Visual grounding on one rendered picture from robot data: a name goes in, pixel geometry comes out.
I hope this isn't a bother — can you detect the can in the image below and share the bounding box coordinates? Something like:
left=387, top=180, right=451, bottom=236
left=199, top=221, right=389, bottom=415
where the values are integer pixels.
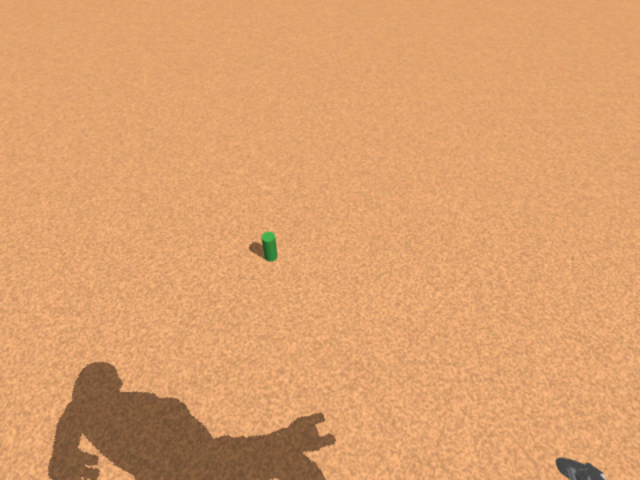
left=262, top=232, right=277, bottom=262

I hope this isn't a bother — can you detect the right robot hand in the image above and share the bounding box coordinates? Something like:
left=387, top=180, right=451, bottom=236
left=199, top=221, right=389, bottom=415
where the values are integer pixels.
left=556, top=458, right=606, bottom=480

